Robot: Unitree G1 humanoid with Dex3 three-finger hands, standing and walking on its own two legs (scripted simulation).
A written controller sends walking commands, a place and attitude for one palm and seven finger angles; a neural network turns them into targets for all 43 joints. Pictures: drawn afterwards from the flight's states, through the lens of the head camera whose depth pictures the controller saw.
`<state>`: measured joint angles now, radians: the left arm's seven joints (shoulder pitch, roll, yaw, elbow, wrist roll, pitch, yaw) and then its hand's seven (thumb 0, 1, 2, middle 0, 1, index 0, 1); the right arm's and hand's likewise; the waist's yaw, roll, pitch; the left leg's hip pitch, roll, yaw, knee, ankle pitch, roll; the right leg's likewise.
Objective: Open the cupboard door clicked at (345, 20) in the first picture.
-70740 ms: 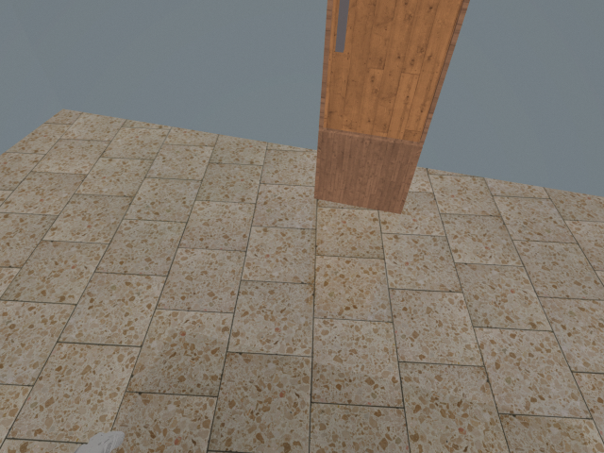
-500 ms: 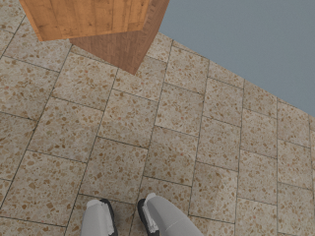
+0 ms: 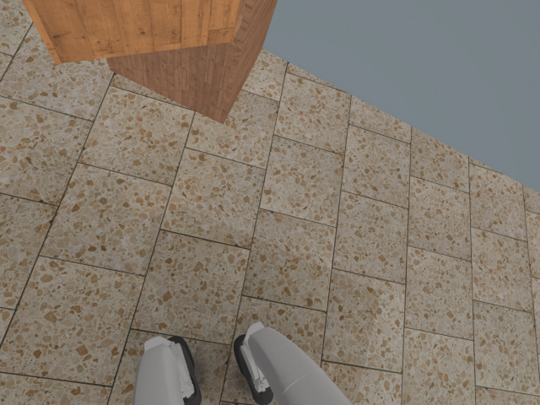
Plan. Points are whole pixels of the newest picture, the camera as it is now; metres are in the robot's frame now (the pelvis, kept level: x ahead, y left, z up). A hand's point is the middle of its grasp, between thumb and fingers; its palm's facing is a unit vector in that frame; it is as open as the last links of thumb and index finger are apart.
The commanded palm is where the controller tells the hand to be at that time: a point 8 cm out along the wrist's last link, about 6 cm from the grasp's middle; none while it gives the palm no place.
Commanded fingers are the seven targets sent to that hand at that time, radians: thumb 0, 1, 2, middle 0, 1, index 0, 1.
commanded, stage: move the hooked fingers beside the handle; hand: left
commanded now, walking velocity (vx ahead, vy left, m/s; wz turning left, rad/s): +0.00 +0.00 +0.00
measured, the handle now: out of the picture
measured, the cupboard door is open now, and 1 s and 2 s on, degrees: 43 43 43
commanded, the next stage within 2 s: none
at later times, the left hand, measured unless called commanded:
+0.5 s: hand out of the picture +0.67 +0.18 +0.14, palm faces +0.11 -0.99 -0.02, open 14.0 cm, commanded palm +0.70 +0.17 +0.14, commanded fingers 0.00 -0.50 0.30 -0.30 -1.20 -0.30 -1.20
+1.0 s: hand out of the picture +0.67 +0.17 +0.14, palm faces +0.10 -1.00 +0.00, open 14.0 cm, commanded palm +0.70 +0.16 +0.14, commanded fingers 0.00 -0.50 0.30 -0.30 -1.20 -0.30 -1.20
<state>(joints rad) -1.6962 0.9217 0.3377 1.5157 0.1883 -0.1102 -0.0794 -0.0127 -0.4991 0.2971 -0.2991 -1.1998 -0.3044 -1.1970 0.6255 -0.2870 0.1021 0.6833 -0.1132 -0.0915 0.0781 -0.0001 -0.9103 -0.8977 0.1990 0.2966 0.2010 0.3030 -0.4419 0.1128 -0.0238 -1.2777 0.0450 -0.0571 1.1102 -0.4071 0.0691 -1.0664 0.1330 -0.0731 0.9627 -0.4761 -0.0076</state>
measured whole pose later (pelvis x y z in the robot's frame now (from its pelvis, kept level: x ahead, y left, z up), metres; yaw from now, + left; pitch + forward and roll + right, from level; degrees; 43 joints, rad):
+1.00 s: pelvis +0.00 +0.01 +0.00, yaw +0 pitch +33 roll -10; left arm -1.70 0.87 0.34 1.50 0.20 -0.10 -0.05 -0.01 -0.50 0.30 -0.30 -1.20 -0.30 -1.20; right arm 0.63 -0.29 0.09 0.68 -0.13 -0.11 0.08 0.00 -0.91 -0.90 0.20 0.30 0.20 0.30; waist -0.45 0.11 -0.04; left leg -1.29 0.04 -0.06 1.12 -0.42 0.08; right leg -1.07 0.13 -0.08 0.96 -0.49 0.00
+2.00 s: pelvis +0.01 +0.00 +0.01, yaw +1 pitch +33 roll -9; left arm -1.70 0.88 0.32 1.50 0.16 -0.08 -0.10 -0.01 -0.50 0.30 -0.30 -1.20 -0.30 -1.20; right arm 0.63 -0.28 0.10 0.69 -0.12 -0.11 0.07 0.00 -0.91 -0.90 0.20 0.30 0.20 0.30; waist -0.43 0.11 -0.03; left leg -1.24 0.04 -0.07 1.08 -0.41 0.06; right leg -1.02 0.13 -0.08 0.92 -0.48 -0.02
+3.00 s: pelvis +0.00 -0.01 +0.00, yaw +1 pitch +34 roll -9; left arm -1.76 0.81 0.29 1.50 0.20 -0.09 0.04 -0.01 -0.50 0.30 -0.30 -1.20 -0.29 -1.20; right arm 0.64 -0.26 0.09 0.71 -0.13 -0.13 0.12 0.00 -0.91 -0.90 0.20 0.30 0.20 0.30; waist -0.45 0.10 -0.04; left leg -1.30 0.04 -0.07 1.12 -0.41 0.05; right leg -1.10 0.13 -0.09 0.99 -0.49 -0.02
